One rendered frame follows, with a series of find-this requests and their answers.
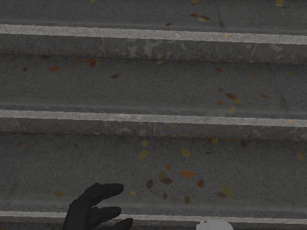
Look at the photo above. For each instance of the robot left hand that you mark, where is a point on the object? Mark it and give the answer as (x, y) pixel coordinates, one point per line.
(81, 215)

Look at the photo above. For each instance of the right robot thigh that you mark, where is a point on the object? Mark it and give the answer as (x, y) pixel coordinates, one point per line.
(214, 224)

